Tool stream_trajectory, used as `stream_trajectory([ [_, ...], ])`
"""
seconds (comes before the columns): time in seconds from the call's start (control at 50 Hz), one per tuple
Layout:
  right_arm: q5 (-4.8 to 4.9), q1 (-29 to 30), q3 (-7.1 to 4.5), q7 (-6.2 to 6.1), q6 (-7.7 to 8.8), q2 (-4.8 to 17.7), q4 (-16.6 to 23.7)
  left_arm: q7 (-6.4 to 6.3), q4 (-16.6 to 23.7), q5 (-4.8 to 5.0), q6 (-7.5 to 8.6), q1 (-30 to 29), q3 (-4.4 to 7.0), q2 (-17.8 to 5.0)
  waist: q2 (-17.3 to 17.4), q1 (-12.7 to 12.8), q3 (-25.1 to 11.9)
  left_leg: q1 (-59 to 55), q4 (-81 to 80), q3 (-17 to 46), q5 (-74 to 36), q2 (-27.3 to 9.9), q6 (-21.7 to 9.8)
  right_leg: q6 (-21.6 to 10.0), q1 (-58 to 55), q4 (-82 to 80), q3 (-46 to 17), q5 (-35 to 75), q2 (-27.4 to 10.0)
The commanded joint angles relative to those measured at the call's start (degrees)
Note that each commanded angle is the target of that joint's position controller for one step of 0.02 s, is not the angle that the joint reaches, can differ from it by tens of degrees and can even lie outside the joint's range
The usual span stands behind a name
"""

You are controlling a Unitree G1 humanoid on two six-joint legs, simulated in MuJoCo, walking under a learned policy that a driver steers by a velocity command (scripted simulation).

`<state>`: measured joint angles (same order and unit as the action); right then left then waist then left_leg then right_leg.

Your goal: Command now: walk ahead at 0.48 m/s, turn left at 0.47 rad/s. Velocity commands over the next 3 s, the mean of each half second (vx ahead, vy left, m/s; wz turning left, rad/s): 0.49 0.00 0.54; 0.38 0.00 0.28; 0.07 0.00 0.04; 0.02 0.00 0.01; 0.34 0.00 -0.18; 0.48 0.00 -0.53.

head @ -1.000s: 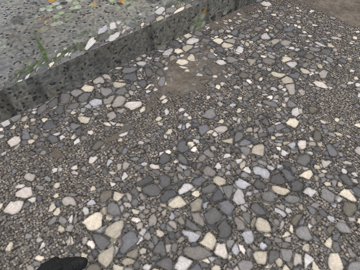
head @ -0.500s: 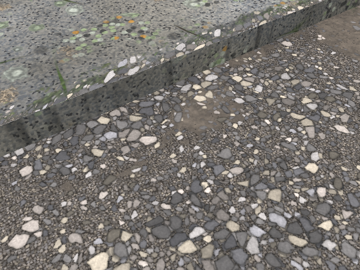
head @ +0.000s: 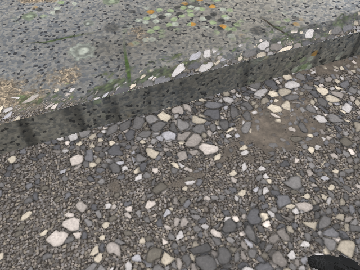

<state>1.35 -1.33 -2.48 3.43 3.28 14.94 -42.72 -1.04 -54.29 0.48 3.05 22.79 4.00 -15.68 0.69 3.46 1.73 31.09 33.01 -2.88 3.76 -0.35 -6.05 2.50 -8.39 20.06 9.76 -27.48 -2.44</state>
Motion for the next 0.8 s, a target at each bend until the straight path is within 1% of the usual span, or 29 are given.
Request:
stream_trajectory([
  [0.02, 0.11, -22.7, -6.63, -1.61, -0.69, 17.8, -1.5, -0.43, 7.2, -1.58, 0.76, 0.9, -0.13, -4.2, 10.3, -10.2, -15.6, -48.6, -2.9, 26.9, 12.8, -11.2, -12.4, -1.2, 37.2, 47.1, 0.7, 27.8, -1.6],
  [0.04, 0.35, -22.0, -5.59, -1.42, -0.32, 16.6, -0.3, 0.44, 7.7, -0.93, 3.15, 0.6, -1.23, -2.6, 11.9, -9.0, -23.5, -54.4, -15.7, 52.6, 23.0, -19.2, -17.9, -1.0, 47.5, 58.4, -11.7, -4.8, 5.7],
  [0.06, -0.29, -20.3, -4.46, -1.39, 0.19, 12.8, -0.3, 1.14, 9.4, 1.44, 4.76, -5.8, 0.22, -7.7, 8.4, -10.5, -16.8, -50.3, -18.0, 46.9, 23.7, -17.7, -14.2, -2.6, 53.6, 60.9, -16.2, -1.5, 2.1],
  [0.08, -0.52, -17.3, -3.98, -1.48, 0.64, 11.1, 0.1, 1.15, 10.4, 2.06, 5.62, -8.8, 0.14, -8.1, 5.2, -9.1, -10.5, -42.0, -18.1, 38.5, 19.6, -15.4, -11.9, -4.0, 53.9, 57.7, -15.1, 3.5, -0.6],
  [0.1, -0.76, -13.2, -3.57, -1.48, 0.88, 9.8, 1.1, 0.63, 10.3, 0.99, 5.83, -9.5, 0.29, -7.8, 0.4, -6.5, -6.5, -32.8, -18.6, 32.5, 13.9, -13.1, -10.5, -4.1, 50.9, 52.5, -14.9, 7.5, -2.9],
  [0.12, -1.41, -10.1, -3.04, -1.53, 1.06, 8.3, 2.2, 0.18, 9.9, -0.05, 5.26, -8.9, 0.86, -8.1, 0.7, -4.0, -4.8, -26.0, -19.6, 27.8, 8.9, -10.8, -9.5, -4.1, 46.4, 48.2, -15.2, 9.9, -4.7],
  [0.14, -1.81, -8.5, -2.87, -1.64, 1.07, 7.8, 3.1, 0.13, 9.9, -0.49, 4.38, -8.0, 1.02, -8.0, 2.0, -2.5, -4.2, -21.7, -21.0, 26.1, 6.9, -9.5, -9.5, -3.7, 43.3, 46.4, -15.4, 11.2, -5.2],
  [0.16, -1.61, -8.3, -2.96, -1.80, 1.21, 7.9, 3.4, 0.09, 10.1, -0.90, 3.65, -7.6, 1.00, -7.2, 2.4, -1.9, -4.0, -19.2, -22.0, 24.9, 4.6, -8.9, -10.1, -2.9, 42.0, 44.4, -15.0, 11.8, -5.3],
  [0.18, -1.24, -9.0, -3.02, -2.06, 1.38, 8.1, 3.3, -0.01, 10.4, -1.29, 3.05, -7.9, 0.96, -6.6, 2.4, -1.8, -3.5, -17.1, -22.6, 23.0, 2.7, -8.3, -10.5, -2.0, 41.7, 42.3, -14.4, 13.2, -5.1],
  [0.22, -0.95, -11.2, -3.37, -2.85, 1.55, 9.4, 2.8, -0.33, 12.1, -1.58, 2.44, -11.9, 0.88, -6.0, 2.0, -2.7, -1.6, -15.2, -23.4, 20.7, 1.5, -7.2, -10.3, -0.2, 43.8, 35.5, -13.9, 18.9, -4.3],
  [0.26, -0.75, -13.7, -3.53, -3.53, 1.39, 10.0, 2.2, -0.30, 13.7, -1.62, 2.62, -16.8, 0.62, -5.2, 2.0, -4.5, -0.7, -15.3, -23.0, 19.5, 1.7, -6.0, -8.8, 0.7, 44.6, 26.8, -14.1, 26.7, -3.1],
  [0.3, -0.41, -15.4, -3.63, -3.98, 1.00, 10.2, 1.7, 0.20, 14.9, -1.37, 3.11, -20.7, 0.23, -4.3, 3.0, -6.0, -0.6, -15.2, -21.9, 18.4, 2.4, -4.6, -7.1, 0.9, 42.2, 18.7, -13.9, 32.6, -1.2],
  [0.34, -0.04, -17.4, -3.75, -4.26, 0.65, 10.5, 1.1, 0.82, 16.1, -0.85, 3.56, -24.4, -0.09, -3.9, 3.3, -7.5, -0.4, -15.7, -21.1, 19.2, 3.9, -4.7, -6.4, 0.9, 39.8, 13.6, -13.5, 35.1, 0.3],
  [0.38, 0.21, -19.3, -3.74, -4.39, 0.23, 10.3, 0.4, 1.41, 17.2, -0.33, 3.98, -26.9, -0.07, -4.6, 3.5, -8.3, -0.2, -18.8, -18.8, 21.7, 4.9, -5.7, -6.3, 0.5, 39.7, 10.7, -14.3, 34.3, 1.0],
  [0.44, 0.04, -20.6, -3.75, -4.78, -0.58, 10.0, 0.2, 2.31, 18.0, -0.12, 4.86, -27.7, 0.29, -6.3, 4.4, -7.8, -0.7, -24.5, -13.2, 26.4, 2.8, -7.3, -5.9, -0.6, 38.3, 6.6, -15.2, 28.4, 2.2],
  [0.48, -0.11, -19.7, -3.85, -4.87, -1.05, 10.0, 0.6, 2.29, 17.1, 0.08, 5.39, -23.2, 0.93, -7.7, 6.8, -5.2, -2.0, -25.3, -9.2, 28.4, -1.8, -7.3, -4.8, -2.5, 31.8, 4.9, -14.1, 23.8, 2.7],
  [0.5, -0.24, -18.9, -3.29, -4.70, -1.06, 8.5, 1.2, 1.89, 15.6, -0.28, 5.65, -17.3, 1.78, -9.3, 6.5, -2.0, -5.5, -23.7, -3.6, 26.9, -5.4, -4.6, -3.2, -4.5, 22.3, 3.1, -13.8, 24.5, 1.9],
  [0.52, -0.93, -18.1, -2.06, -4.35, -0.77, 5.3, 2.5, 1.35, 14.7, -1.27, 5.78, -8.4, 2.65, -12.2, 2.4, 2.1, -13.5, -16.8, 11.0, 22.5, -1.5, -1.4, -1.0, -8.4, 6.7, 5.4, -21.0, 22.7, -6.6],
  [0.54, 0.63, -25.8, -1.09, -4.29, -0.21, 2.2, 3.7, 1.21, 12.8, -1.70, 4.78, -1.4, 3.93, -16.5, -15.2, 0.1, -22.3, 4.4, 30.0, 13.8, 22.3, 7.2, 3.7, -17.5, -15.0, 3.0, -45.2, 11.5, -19.7],
  [0.56, 0.95, -26.3, -1.49, -4.49, 0.05, 6.7, 3.1, 1.70, 12.5, -0.18, 4.36, -1.2, 2.91, -12.0, -15.8, 0.5, -20.3, 12.6, 38.7, 14.3, 29.5, 3.4, 4.3, -17.5, -14.3, -1.2, -54.7, 0.3, -22.0],
  [0.58, 0.80, -21.2, -2.47, -4.48, -0.08, 10.2, 3.1, 1.66, 13.0, -0.10, 4.03, -3.6, 1.83, -8.2, -9.4, 1.8, -12.2, 14.7, 41.4, 14.4, 24.4, 1.2, 4.7, -15.1, -7.2, -2.6, -46.9, -0.4, -19.2],
  [0.6, 0.20, -17.6, -2.43, -4.57, -0.22, 9.7, 3.8, 1.72, 13.2, -0.71, 3.60, -6.5, 1.30, -7.1, -4.9, 1.1, -7.1, 13.2, 40.6, 12.0, 20.2, -0.6, 5.1, -13.5, 0.4, -3.5, -39.3, 6.1, -16.5],
  [0.62, -0.53, -14.9, -2.45, -4.41, 0.01, 8.8, 4.6, 1.87, 12.7, -1.05, 3.36, -8.3, 0.92, -6.1, -3.8, 0.1, -3.0, 12.1, 37.6, 11.7, 17.5, -1.8, 5.1, -13.5, 6.8, -5.1, -34.5, 12.7, -14.2],
  [0.64, -0.49, -14.7, -2.51, -4.10, 0.00, 7.8, 4.9, 1.90, 12.4, -1.45, 3.45, -9.2, 0.48, -5.2, -5.1, -1.4, -1.9, 9.6, 35.3, 11.4, 15.9, -3.2, 4.9, -13.1, 10.7, -6.5, -30.6, 16.8, -12.3],
  [0.68, 0.01, -15.7, -2.09, -3.68, -0.28, 5.5, 4.7, 2.10, 11.5, -0.93, 3.73, -9.5, 0.37, -4.7, -6.9, -2.8, -1.7, 6.9, 31.1, 9.7, 15.3, -3.9, 5.0, -13.7, 13.8, -8.7, -25.7, 21.5, -10.4],
  [0.72, -0.62, -13.3, -1.51, -3.50, -0.37, 4.3, 5.9, 2.13, 10.5, -0.31, 4.04, -9.0, 0.82, -6.5, -6.3, -3.1, -0.9, 7.7, 25.3, 8.2, 13.1, -5.0, 5.6, -15.1, 14.8, -10.8, -23.1, 25.7, -10.9],
  [0.74, -6.19, -11.1, -0.77, -1.79, -1.40, 3.5, 6.1, 2.17, 8.2, -2.85, 3.64, -5.1, 0.44, -6.4, -1.8, -3.0, 0.1, 3.5, 22.2, 5.0, 11.1, -2.5, 5.8, -13.8, 19.1, -10.4, -18.9, 37.9, -10.4],
  [0.76, -5.95, -11.3, -0.34, -1.07, -1.69, 1.6, 6.3, 2.47, 7.8, -2.71, 3.45, -6.0, 0.68, -7.3, -4.4, -4.3, -0.1, 0.1, 17.1, 3.4, 8.5, -2.1, 5.8, -12.5, 20.5, -9.1, -14.3, 45.7, -8.4],
  [0.8, -4.14, -9.9, 0.23, -0.63, -1.65, 1.4, 5.7, 2.86, 7.4, -1.84, 3.15, -6.7, 0.59, -6.9, -7.8, -3.6, -1.7, -5.7, 9.3, 0.7, 2.3, -0.7, 5.7, -10.5, 20.9, -7.4, -9.6, 52.7, -5.7],
])
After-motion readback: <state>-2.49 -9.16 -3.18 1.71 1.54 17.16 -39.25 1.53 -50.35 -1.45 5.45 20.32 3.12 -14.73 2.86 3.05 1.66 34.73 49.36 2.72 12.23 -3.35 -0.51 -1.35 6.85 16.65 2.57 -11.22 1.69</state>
